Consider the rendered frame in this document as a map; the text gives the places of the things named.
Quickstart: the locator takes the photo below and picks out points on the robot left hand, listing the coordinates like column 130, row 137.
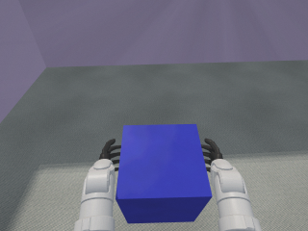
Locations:
column 106, row 152

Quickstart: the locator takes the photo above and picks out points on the carton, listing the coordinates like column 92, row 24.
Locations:
column 162, row 176

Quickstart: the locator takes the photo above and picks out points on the left robot forearm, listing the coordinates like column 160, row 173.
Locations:
column 98, row 197

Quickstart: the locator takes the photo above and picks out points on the right robot forearm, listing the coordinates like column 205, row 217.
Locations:
column 234, row 206

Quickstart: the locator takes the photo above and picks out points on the robot right hand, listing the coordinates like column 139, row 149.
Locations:
column 215, row 153

